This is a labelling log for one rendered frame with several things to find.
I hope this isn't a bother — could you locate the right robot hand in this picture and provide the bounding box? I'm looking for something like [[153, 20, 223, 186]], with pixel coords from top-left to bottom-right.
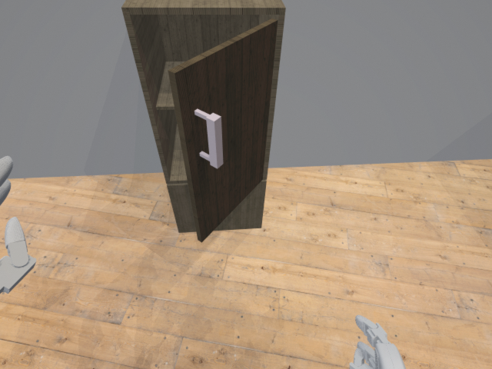
[[349, 315, 406, 369]]

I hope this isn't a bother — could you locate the handle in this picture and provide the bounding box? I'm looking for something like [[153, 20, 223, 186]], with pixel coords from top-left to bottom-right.
[[194, 109, 224, 169]]

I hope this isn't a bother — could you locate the cupboard door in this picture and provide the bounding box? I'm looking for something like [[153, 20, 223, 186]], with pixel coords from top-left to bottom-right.
[[168, 18, 278, 243]]

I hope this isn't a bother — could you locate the left robot hand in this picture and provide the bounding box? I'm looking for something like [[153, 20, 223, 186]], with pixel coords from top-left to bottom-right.
[[0, 156, 36, 294]]

